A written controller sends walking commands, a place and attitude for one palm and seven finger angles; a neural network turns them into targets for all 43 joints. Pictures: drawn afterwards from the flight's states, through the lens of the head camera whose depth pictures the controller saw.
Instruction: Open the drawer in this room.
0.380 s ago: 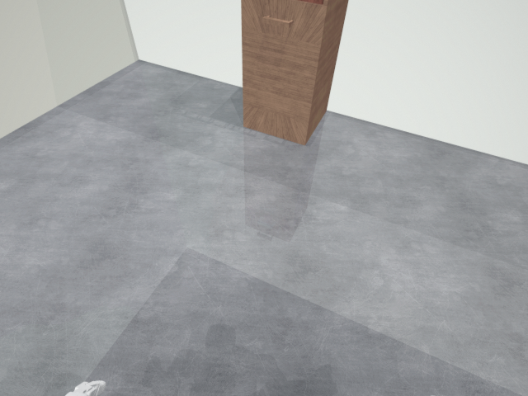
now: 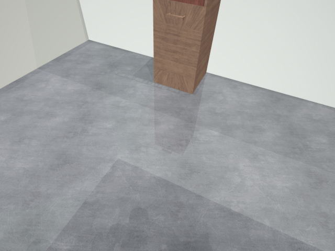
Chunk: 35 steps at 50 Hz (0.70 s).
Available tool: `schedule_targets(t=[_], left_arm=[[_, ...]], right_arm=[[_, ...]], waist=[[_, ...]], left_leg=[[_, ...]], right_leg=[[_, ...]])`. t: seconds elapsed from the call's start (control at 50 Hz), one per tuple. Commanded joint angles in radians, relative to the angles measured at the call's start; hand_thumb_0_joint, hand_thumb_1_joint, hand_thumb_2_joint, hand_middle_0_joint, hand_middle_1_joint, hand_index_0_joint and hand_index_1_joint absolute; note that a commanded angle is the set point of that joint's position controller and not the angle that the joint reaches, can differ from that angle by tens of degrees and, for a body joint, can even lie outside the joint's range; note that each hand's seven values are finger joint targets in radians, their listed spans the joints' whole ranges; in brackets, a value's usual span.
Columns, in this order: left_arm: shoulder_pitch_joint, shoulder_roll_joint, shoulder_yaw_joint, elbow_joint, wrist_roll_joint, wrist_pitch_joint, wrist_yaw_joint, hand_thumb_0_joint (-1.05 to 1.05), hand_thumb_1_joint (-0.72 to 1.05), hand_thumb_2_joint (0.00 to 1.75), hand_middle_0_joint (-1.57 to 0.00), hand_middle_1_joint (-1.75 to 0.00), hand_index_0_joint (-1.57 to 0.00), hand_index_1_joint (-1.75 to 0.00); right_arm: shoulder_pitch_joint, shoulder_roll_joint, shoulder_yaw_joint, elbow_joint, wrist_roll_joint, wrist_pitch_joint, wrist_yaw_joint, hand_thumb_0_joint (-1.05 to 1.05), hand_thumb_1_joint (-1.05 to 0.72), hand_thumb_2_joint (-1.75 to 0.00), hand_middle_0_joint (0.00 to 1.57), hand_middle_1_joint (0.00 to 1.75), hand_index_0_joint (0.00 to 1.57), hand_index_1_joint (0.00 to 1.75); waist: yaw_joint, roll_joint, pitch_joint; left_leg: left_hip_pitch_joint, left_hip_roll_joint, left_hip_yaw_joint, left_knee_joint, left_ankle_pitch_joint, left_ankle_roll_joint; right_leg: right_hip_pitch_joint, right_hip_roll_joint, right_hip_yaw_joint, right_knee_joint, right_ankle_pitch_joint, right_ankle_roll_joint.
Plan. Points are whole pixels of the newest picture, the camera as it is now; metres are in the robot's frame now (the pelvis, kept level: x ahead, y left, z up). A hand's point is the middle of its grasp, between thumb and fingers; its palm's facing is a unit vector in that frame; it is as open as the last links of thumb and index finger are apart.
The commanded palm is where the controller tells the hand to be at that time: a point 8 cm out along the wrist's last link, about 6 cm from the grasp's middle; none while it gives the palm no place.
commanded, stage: stand and wait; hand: left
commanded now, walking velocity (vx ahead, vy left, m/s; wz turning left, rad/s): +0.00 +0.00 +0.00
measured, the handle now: out of the picture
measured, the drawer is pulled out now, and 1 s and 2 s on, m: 0.00 0.00 0.00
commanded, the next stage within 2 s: turn or walk to find it in 0.52 s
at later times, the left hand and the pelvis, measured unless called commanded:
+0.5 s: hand out of the picture +0.06 +0.24 -0.15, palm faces -0.03 -0.94 -0.33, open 7.4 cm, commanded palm none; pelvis -0.01 -0.01 +0.00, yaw +0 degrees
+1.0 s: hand out of the picture +0.02 +0.21 -0.18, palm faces +0.03 -0.97 -0.23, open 7.4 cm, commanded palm none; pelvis +0.00 +0.00 +0.00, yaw +2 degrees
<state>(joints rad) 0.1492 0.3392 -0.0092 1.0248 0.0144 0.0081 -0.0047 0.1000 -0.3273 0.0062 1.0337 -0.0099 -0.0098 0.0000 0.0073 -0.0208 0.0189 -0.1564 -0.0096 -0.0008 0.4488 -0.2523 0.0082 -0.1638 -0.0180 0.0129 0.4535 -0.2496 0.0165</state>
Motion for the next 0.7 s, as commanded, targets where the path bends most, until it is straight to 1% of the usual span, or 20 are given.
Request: schedule_targets(t=[0.0, 0.04, 0.1, 0.18, 0.24, 0.26, 0.34, 0.38, 0.46, 0.5, 0.54, 0.56, 0.58, 0.6, 0.62, 0.66, 0.68], left_arm=[[-0.056, 0.207, 0.044, -0.063, -0.004, -0.030, 0.018, 0.00, 0.90, 0.90, -0.20, -0.30, -0.20, -0.30], [-0.052, 0.206, 0.044, -0.054, -0.005, -0.032, 0.018, 0.00, 0.90, 0.90, -0.20, -0.30, -0.20, -0.30], [-0.052, 0.207, 0.044, -0.041, -0.005, -0.032, 0.018, 0.00, 0.90, 0.90, -0.20, -0.30, -0.20, -0.30], [-0.052, 0.209, 0.042, -0.028, -0.005, -0.029, 0.016, 0.00, 0.90, 0.90, -0.20, -0.30, -0.20, -0.30], [-0.050, 0.210, 0.041, -0.020, -0.004, -0.029, 0.015, 0.00, 0.90, 0.90, -0.20, -0.30, -0.20, -0.30], [-0.047, 0.209, 0.041, -0.018, -0.005, -0.029, 0.015, 0.00, 0.90, 0.90, -0.20, -0.30, -0.20, -0.30], [-0.048, 0.208, 0.041, -0.012, -0.004, -0.030, 0.015, 0.00, 0.90, 0.90, -0.20, -0.30, -0.20, -0.30], [-0.048, 0.208, 0.040, -0.009, -0.004, -0.031, 0.015, 0.00, 0.90, 0.90, -0.20, -0.30, -0.20, -0.30], [-0.046, 0.208, 0.041, -0.006, -0.004, -0.034, 0.016, 0.00, 0.90, 0.90, -0.20, -0.30, -0.20, -0.30], [-0.047, 0.208, 0.040, -0.006, -0.004, -0.036, 0.017, 0.00, 0.90, 0.90, -0.20, -0.30, -0.20, -0.30], [-0.051, 0.212, 0.044, -0.010, -0.005, -0.033, 0.018, 0.00, 0.90, 0.90, -0.20, -0.30, -0.20, -0.30], [-0.045, 0.202, 0.045, -0.012, -0.005, -0.030, 0.019, 0.00, 0.90, 0.90, -0.20, -0.30, -0.20, -0.30], [-0.032, 0.181, 0.043, -0.011, -0.005, -0.024, 0.021, 0.00, 0.90, 0.90, -0.20, -0.30, -0.20, -0.30], [-0.021, 0.160, 0.040, -0.011, -0.004, -0.017, 0.024, 0.00, 0.90, 0.90, -0.20, -0.30, -0.20, -0.30], [-0.005, 0.136, 0.036, -0.011, -0.004, -0.009, 0.027, 0.00, 0.90, 0.90, -0.20, -0.30, -0.20, -0.30], [0.001, 0.139, 0.034, -0.017, -0.003, -0.009, 0.027, 0.00, 0.90, 0.90, -0.20, -0.30, -0.20, -0.30], [0.001, 0.143, 0.035, -0.020, -0.003, -0.012, 0.027, 0.00, 0.90, 0.90, -0.20, -0.30, -0.20, -0.30]], right_arm=[[-0.058, -0.215, -0.050, -0.060, -0.001, -0.023, -0.011, 0.00, -0.90, -0.90, 0.20, 0.30, 0.20, 0.30], [-0.055, -0.212, -0.049, -0.048, -0.001, -0.024, -0.011, 0.00, -0.90, -0.90, 0.20, 0.30, 0.20, 0.30], [-0.047, -0.216, -0.047, -0.036, 0.000, -0.021, -0.011, 0.00, -0.90, -0.90, 0.20, 0.30, 0.20, 0.30], [-0.040, -0.219, -0.044, -0.016, 0.000, -0.020, -0.009, 0.00, -0.90, -0.90, 0.20, 0.30, 0.20, 0.30], [-0.033, -0.219, -0.044, -0.006, 0.000, -0.020, -0.009, 0.00, -0.90, -0.90, 0.20, 0.30, 0.20, 0.30], [-0.028, -0.222, -0.045, -0.005, 0.000, -0.020, -0.008, 0.00, -0.90, -0.90, 0.20, 0.30, 0.20, 0.30], [-0.024, -0.221, -0.043, 0.004, 0.001, -0.022, -0.008, 0.00, -0.90, -0.90, 0.20, 0.30, 0.20, 0.30], [-0.023, -0.222, -0.044, 0.008, 0.001, -0.021, -0.008, 0.00, -0.90, -0.90, 0.20, 0.30, 0.20, 0.30], [-0.018, -0.220, -0.043, 0.012, 0.001, -0.023, -0.008, 0.00, -0.90, -0.90, 0.20, 0.30, 0.20, 0.30], [-0.020, -0.218, -0.044, 0.014, 0.003, -0.022, -0.007, 0.00, -0.90, -0.90, 0.20, 0.30, 0.20, 0.30], [-0.020, -0.217, -0.044, 0.010, 0.001, -0.018, -0.006, 0.00, -0.90, -0.90, 0.20, 0.30, 0.20, 0.30], [-0.019, -0.208, -0.043, 0.009, 0.000, -0.016, -0.005, 0.00, -0.90, -0.90, 0.20, 0.30, 0.20, 0.30], [-0.012, -0.182, -0.039, 0.008, -0.001, -0.011, -0.003, 0.00, -0.90, -0.90, 0.20, 0.30, 0.20, 0.30], [0.001, -0.159, -0.035, 0.004, -0.001, -0.005, -0.002, 0.00, -0.90, -0.90, 0.20, 0.30, 0.20, 0.30], [0.012, -0.132, -0.030, 0.002, -0.003, 0.002, -0.001, 0.00, -0.90, -0.90, 0.20, 0.30, 0.20, 0.30], [0.017, -0.131, -0.030, -0.003, -0.003, 0.004, -0.003, 0.00, -0.90, -0.90, 0.20, 0.30, 0.20, 0.30], [0.019, -0.135, -0.032, -0.005, -0.002, 0.003, -0.003, 0.00, -0.90, -0.90, 0.20, 0.30, 0.20, 0.30]], waist=[[-0.009, 0.028, -0.062], [-0.007, 0.033, -0.067], [-0.008, 0.023, -0.052], [-0.008, 0.032, -0.018], [-0.007, 0.026, -0.010], [-0.008, 0.021, -0.023], [-0.006, 0.018, -0.031], [-0.007, 0.012, -0.018], [-0.009, 0.013, -0.045], [-0.009, 0.012, -0.043], [-0.008, 0.009, -0.030], [-0.007, 0.018, -0.027], [-0.005, 0.023, -0.026], [-0.005, 0.015, -0.021], [-0.003, 0.023, -0.018], [-0.002, 0.017, -0.028], [-0.004, 0.002, -0.044]], left_leg=[[0.000, 0.115, -0.094, -0.087, 0.163, 0.034], [-0.001, 0.118, -0.093, -0.091, 0.168, 0.033], [-0.005, 0.117, -0.097, -0.098, 0.140, 0.030], [-0.027, 0.117, -0.102, -0.122, 0.081, 0.028], [-0.034, 0.117, -0.106, -0.129, 0.059, 0.028], [-0.025, 0.118, -0.107, -0.131, 0.058, 0.028], [-0.025, 0.121, -0.109, -0.132, 0.070, 0.028], [-0.023, 0.119, -0.106, -0.134, 0.065, 0.026], [-0.006, 0.122, -0.101, -0.124, 0.102, 0.024], [-0.003, 0.124, -0.100, -0.121, 0.117, 0.024], [-0.027, 0.119, -0.107, -0.115, 0.120, 0.024], [-0.040, 0.118, -0.108, -0.106, 0.126, 0.023], [-0.051, 0.115, -0.107, -0.096, 0.129, 0.020], [-0.068, 0.114, -0.111, -0.084, 0.135, 0.019], [-0.086, 0.111, -0.109, -0.071, 0.131, 0.016], [-0.082, 0.108, -0.112, -0.065, 0.132, 0.016], [-0.066, 0.107, -0.109, -0.055, 0.150, 0.015]], right_leg=[[0.007, -0.096, 0.085, -0.077, 0.157, -0.047], [0.020, -0.102, 0.087, -0.084, 0.166, -0.048], [0.010, -0.100, 0.092, -0.097, 0.139, -0.048], [-0.006, -0.097, 0.099, -0.118, 0.071, -0.047], [-0.013, -0.096, 0.107, -0.127, 0.043, -0.048], [-0.012, -0.097, 0.105, -0.128, 0.037, -0.048], [-0.002, -0.097, 0.106, -0.126, 0.051, -0.047], [-0.017, -0.098, 0.109, -0.134, 0.042, -0.047], [-0.003, -0.103, 0.108, -0.130, 0.082, -0.048], [-0.004, -0.102, 0.109, -0.129, 0.102, -0.050], [0.000, -0.107, 0.098, -0.120, 0.089, -0.047], [0.001, -0.110, 0.093, -0.112, 0.087, -0.044], [-0.003, -0.113, 0.086, -0.100, 0.084, -0.039], [-0.006, -0.113, 0.080, -0.088, 0.082, -0.035], [-0.010, -0.119, 0.073, -0.078, 0.075, -0.029], [-0.015, -0.120, 0.082, -0.079, 0.074, -0.031], [-0.015, -0.122, 0.084, -0.078, 0.091, -0.034]])
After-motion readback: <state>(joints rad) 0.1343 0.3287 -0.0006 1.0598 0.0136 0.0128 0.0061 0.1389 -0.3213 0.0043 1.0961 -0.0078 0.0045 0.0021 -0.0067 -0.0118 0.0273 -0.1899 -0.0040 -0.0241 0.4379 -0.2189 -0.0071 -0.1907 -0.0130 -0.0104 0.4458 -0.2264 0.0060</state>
